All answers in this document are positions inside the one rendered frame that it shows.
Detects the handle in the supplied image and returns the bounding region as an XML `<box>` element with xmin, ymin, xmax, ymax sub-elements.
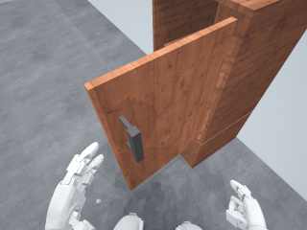
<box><xmin>119</xmin><ymin>116</ymin><xmax>145</xmax><ymax>163</ymax></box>

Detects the robot right hand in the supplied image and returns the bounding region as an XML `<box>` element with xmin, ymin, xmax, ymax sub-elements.
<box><xmin>225</xmin><ymin>179</ymin><xmax>267</xmax><ymax>230</ymax></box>

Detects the cupboard door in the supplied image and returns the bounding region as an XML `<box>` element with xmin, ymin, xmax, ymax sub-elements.
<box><xmin>84</xmin><ymin>16</ymin><xmax>238</xmax><ymax>191</ymax></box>

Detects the left robot thigh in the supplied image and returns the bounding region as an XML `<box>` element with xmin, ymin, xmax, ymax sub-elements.
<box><xmin>113</xmin><ymin>215</ymin><xmax>144</xmax><ymax>230</ymax></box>

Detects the robot left hand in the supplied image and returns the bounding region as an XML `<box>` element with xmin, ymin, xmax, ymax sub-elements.
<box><xmin>45</xmin><ymin>142</ymin><xmax>104</xmax><ymax>230</ymax></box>

